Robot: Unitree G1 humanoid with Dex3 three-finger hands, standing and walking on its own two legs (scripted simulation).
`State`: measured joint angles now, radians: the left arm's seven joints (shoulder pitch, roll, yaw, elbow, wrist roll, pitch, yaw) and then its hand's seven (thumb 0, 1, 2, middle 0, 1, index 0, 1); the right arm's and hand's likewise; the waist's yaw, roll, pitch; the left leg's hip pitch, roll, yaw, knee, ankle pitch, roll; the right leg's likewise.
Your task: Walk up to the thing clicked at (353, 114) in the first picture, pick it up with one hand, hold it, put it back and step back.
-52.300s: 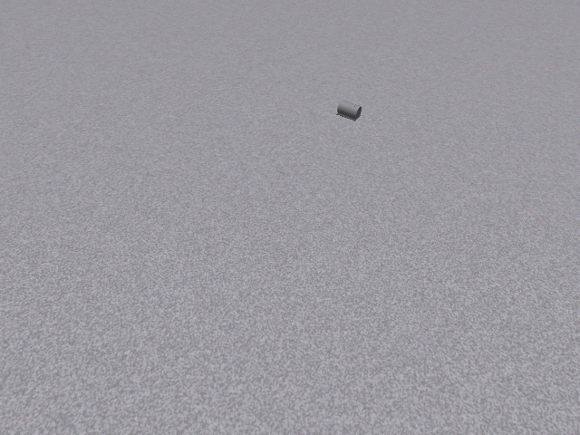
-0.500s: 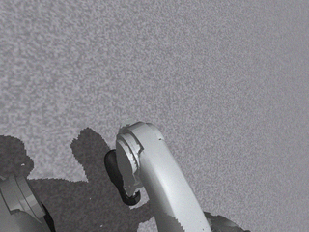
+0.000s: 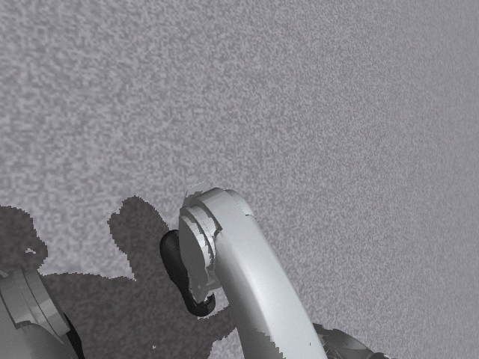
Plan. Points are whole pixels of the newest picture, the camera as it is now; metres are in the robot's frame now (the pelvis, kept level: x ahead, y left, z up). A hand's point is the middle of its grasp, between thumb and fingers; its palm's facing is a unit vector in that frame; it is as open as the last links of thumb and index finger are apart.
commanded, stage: rest palm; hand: left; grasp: from above
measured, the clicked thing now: out of the picture +0.44 +0.50 -0.29
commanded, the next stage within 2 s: none
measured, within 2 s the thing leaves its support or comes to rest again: neither
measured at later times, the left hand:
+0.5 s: hand out of the picture +0.43 +0.42 -0.22, palm faces +0.12 -0.39 -0.91, open 14.2 cm
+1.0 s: hand out of the picture +0.43 +0.43 -0.22, palm faces +0.12 -0.38 -0.92, open 14.1 cm
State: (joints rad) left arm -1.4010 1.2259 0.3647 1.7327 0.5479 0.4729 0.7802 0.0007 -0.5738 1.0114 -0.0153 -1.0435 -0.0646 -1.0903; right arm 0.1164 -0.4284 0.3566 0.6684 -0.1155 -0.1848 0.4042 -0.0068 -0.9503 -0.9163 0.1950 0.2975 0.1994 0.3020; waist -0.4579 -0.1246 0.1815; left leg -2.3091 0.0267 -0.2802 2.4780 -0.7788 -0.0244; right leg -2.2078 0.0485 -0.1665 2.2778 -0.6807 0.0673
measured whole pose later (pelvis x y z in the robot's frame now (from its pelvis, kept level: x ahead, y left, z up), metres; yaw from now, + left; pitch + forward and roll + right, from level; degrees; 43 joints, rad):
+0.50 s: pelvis +0.00 +0.00 +0.00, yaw +0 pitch +33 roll -16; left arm -1.39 1.22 0.36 1.72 0.56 0.48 0.76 0.00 -0.56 1.01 -0.02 -1.05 -0.07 -1.09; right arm 0.11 -0.42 0.36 0.67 -0.12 -0.18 0.39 -0.01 -0.94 -0.91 0.20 0.30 0.20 0.30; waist -0.46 -0.13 0.18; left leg -2.30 0.03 -0.28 2.47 -0.77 -0.02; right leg -2.20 0.05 -0.16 2.27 -0.68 0.07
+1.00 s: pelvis +0.00 +0.00 +0.00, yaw +0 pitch +33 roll -16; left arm -1.39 1.23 0.36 1.72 0.56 0.48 0.76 0.00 -0.55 1.00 -0.02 -1.06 -0.07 -1.09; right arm 0.11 -0.43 0.37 0.67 -0.12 -0.18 0.38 -0.01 -0.94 -0.91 0.20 0.30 0.20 0.30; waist -0.46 -0.13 0.18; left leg -2.30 0.03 -0.27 2.47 -0.78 -0.02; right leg -2.20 0.05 -0.16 2.27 -0.68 0.07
